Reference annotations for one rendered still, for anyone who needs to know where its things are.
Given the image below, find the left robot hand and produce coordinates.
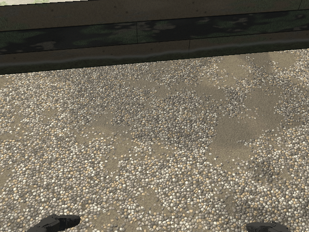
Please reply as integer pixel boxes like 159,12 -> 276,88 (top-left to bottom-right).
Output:
24,214 -> 81,232

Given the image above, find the right robot hand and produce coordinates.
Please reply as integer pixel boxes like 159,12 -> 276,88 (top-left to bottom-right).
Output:
246,220 -> 292,232

